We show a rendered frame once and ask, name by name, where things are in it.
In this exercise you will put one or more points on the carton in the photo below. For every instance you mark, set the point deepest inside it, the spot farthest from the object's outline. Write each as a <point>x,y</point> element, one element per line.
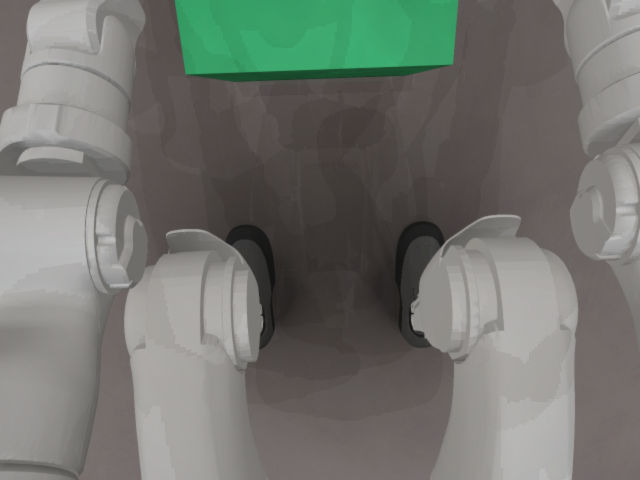
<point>264,40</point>

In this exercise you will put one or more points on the left robot foot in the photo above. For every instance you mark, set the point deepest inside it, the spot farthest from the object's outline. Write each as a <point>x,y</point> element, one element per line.
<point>254,246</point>

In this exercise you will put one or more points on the right robot forearm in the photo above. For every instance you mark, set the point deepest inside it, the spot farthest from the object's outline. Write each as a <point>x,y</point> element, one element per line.
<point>602,38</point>

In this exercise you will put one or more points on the robot left thigh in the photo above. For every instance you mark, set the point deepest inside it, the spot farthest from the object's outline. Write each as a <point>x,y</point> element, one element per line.
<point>202,325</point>

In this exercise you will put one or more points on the robot right upper arm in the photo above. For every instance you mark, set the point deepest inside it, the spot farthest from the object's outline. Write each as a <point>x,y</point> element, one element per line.
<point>605,218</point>

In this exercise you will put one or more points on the robot left upper arm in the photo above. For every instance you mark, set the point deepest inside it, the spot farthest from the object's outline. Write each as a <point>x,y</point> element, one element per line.
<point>67,246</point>

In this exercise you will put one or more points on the left robot forearm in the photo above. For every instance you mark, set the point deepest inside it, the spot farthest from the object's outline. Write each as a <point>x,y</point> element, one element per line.
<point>75,95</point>

